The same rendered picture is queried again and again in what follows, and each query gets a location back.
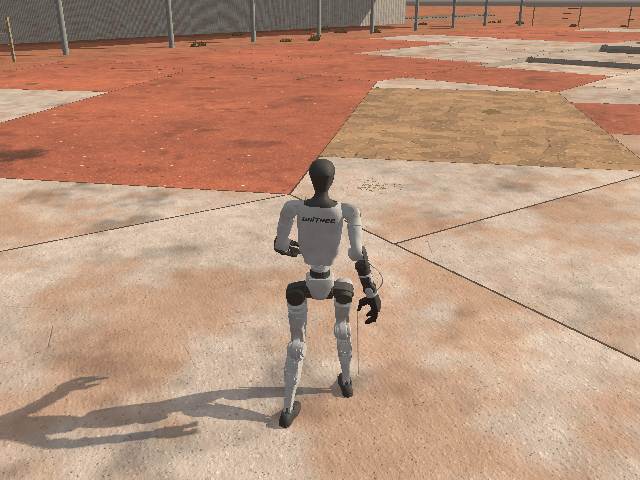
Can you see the robot left shin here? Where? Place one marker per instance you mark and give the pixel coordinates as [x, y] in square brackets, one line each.
[292, 375]

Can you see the robot left upper arm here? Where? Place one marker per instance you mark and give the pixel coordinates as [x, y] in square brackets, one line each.
[288, 212]

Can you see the robot left forearm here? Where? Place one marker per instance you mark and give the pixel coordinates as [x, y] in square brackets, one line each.
[279, 251]

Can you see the robot right upper arm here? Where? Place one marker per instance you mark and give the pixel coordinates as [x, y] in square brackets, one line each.
[352, 214]

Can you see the robot right forearm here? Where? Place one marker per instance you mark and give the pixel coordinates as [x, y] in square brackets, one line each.
[365, 275]

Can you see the left robot hand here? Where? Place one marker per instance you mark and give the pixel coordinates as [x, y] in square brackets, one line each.
[293, 251]

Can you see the right robot hand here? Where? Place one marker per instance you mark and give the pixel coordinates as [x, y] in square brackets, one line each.
[375, 304]

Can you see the robot right thigh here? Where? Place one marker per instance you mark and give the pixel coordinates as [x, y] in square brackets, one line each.
[343, 295]

